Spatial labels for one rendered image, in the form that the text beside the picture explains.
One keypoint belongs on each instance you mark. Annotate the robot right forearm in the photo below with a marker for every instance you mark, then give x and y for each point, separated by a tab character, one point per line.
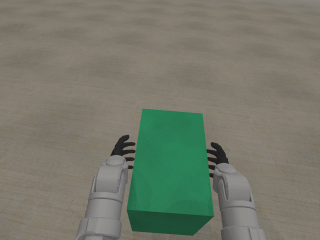
236	204

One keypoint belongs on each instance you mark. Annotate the carton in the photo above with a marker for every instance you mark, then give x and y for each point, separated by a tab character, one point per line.
170	189

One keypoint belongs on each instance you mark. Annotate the robot right hand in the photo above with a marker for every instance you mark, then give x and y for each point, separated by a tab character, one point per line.
220	154

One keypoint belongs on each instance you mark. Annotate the robot left hand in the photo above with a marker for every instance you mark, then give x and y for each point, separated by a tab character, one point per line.
118	149

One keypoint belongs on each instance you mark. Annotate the robot left forearm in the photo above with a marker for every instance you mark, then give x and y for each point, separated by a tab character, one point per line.
103	212

